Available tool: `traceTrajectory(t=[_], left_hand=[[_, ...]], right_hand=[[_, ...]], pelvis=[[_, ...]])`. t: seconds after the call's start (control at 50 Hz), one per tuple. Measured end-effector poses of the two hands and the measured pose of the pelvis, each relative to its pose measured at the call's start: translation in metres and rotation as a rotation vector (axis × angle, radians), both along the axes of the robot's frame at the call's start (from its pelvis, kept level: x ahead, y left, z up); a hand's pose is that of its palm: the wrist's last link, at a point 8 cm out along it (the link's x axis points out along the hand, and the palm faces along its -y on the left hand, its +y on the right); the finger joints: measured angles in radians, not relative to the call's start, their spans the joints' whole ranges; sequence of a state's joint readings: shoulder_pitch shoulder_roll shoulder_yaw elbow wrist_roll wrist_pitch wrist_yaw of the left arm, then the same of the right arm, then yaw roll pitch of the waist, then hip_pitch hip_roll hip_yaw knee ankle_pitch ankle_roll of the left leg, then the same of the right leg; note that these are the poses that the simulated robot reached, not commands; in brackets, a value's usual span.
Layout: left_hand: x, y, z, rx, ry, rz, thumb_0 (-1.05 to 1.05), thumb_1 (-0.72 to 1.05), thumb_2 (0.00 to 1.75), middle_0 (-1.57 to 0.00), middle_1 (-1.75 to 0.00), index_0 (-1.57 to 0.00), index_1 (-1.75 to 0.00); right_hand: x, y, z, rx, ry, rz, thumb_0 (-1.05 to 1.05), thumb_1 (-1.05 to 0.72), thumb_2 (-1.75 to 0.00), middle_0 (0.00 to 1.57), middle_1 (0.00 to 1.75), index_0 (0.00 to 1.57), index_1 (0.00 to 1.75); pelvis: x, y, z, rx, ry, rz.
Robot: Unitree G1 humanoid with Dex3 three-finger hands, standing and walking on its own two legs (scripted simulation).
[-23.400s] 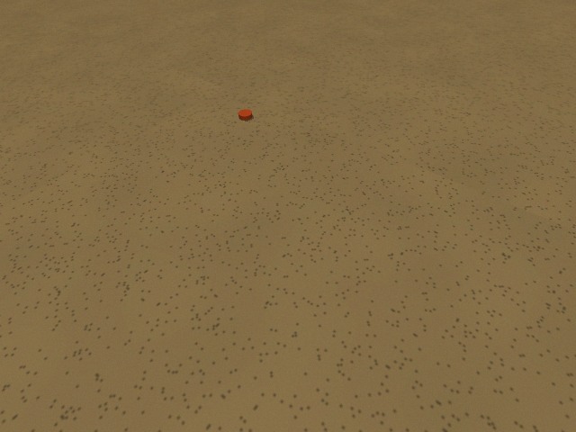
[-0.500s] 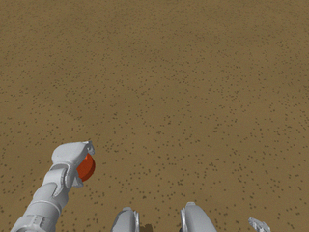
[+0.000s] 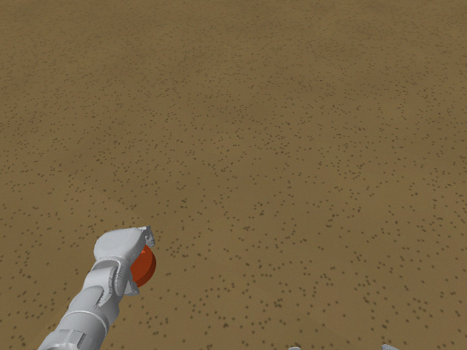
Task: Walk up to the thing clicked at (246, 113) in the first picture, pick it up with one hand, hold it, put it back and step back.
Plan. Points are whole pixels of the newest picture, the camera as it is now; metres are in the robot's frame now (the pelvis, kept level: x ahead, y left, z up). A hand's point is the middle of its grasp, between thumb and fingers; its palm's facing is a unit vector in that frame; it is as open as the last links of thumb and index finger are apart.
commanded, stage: hold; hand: left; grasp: from above
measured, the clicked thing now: (132, 264) +0.33 +0.23 -0.10
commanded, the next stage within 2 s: crouch in 1.94 s
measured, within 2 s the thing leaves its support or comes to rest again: neither
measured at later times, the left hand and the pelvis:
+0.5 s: hand (122, 250) +0.33 +0.23 -0.03, palm faces -0.45 -0.06 -0.89, open 11.0 cm; pelvis +0.02 +0.00 +0.02, yaw -1 degrees
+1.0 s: hand (117, 258) +0.31 +0.22 -0.01, palm faces -0.44 -0.05 -0.89, open 11.1 cm; pelvis +0.01 +0.00 +0.03, yaw -1 degrees
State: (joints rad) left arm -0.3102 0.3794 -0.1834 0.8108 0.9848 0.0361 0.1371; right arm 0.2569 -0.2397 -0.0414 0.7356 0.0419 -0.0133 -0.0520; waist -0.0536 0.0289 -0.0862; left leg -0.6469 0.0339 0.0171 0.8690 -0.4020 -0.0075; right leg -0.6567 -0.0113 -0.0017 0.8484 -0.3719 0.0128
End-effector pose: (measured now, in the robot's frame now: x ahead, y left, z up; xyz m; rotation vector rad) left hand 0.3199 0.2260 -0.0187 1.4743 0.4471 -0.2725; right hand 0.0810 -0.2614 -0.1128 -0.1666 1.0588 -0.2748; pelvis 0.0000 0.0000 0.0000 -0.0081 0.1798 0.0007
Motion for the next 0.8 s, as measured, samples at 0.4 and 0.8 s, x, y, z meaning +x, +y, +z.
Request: traceTrajectory(t=[0.4, 0.8], left_hand=[[0.016, 0.002, 0.038, 0.008, 0.002, -0.034, 0.02, -0.13, 0.66, -0.44, -0.79, -0.52, -0.80], [0.006, 0.001, 0.062, 0.014, -0.011, -0.055, 0.02, -0.16, 0.71, -0.42, -0.82, -0.50, -0.83]], right_hand=[[0.035, 0.002, 0.024, 0.017, -0.044, 0.008, 0.01, -0.90, -0.90, 0.20, 0.30, 0.21, 0.30], [0.044, 0.007, 0.035, 0.040, -0.079, 0.021, 0.01, -0.90, -0.90, 0.20, 0.30, 0.21, 0.30]], pelvis=[[0.021, 0.004, 0.021, 0.004, -0.055, -0.009], [0.018, 0.004, 0.029, 0.007, -0.105, -0.016]])
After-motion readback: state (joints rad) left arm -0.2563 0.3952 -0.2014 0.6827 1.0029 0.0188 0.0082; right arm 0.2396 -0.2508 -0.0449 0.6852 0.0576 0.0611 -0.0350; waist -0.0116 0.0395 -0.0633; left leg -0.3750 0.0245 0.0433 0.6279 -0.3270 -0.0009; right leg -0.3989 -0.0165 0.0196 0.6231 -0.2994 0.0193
